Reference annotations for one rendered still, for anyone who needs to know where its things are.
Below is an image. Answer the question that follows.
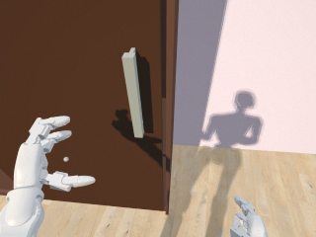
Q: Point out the right robot hand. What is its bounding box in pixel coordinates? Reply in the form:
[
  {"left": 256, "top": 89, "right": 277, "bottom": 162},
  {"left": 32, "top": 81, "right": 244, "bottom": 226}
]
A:
[{"left": 230, "top": 195, "right": 269, "bottom": 237}]

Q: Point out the wardrobe door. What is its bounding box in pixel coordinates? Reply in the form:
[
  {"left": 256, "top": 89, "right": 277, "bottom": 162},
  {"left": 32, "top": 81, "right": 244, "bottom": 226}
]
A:
[
  {"left": 0, "top": 169, "right": 14, "bottom": 191},
  {"left": 0, "top": 0, "right": 164, "bottom": 211}
]

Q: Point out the left robot hand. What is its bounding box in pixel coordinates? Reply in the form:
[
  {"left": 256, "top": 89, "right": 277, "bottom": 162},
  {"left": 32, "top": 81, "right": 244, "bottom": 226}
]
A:
[{"left": 14, "top": 116, "right": 96, "bottom": 192}]

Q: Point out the handle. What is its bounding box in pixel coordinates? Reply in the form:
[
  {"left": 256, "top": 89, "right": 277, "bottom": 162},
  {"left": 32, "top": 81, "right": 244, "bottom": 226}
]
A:
[{"left": 121, "top": 47, "right": 144, "bottom": 138}]

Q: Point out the robot left forearm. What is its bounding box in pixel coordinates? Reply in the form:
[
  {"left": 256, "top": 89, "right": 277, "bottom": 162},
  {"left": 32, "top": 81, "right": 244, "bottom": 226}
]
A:
[{"left": 0, "top": 187, "right": 44, "bottom": 237}]

